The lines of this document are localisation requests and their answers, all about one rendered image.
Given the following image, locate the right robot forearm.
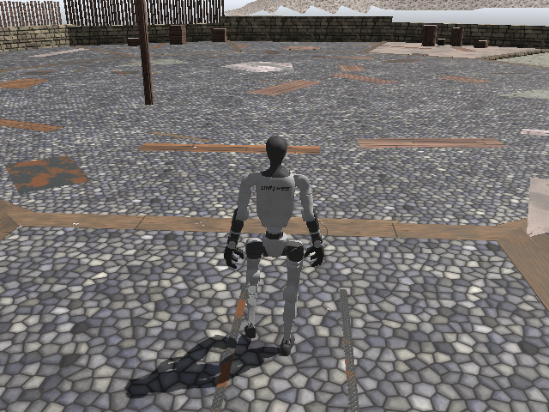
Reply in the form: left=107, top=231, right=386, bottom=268
left=306, top=209, right=323, bottom=248

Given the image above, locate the humanoid robot head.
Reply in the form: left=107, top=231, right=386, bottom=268
left=261, top=136, right=291, bottom=178

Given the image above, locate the robot right hand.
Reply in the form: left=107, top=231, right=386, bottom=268
left=305, top=245, right=325, bottom=267

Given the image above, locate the robot left hand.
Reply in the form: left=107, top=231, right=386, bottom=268
left=224, top=246, right=244, bottom=269

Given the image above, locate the robot left upper arm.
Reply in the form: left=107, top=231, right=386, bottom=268
left=235, top=173, right=258, bottom=221

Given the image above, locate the left robot forearm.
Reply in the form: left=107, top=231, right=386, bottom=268
left=226, top=208, right=244, bottom=249

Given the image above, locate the robot right upper arm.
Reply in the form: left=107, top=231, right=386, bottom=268
left=293, top=173, right=315, bottom=222

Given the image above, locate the humanoid robot torso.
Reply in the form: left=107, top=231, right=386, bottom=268
left=256, top=169, right=296, bottom=258

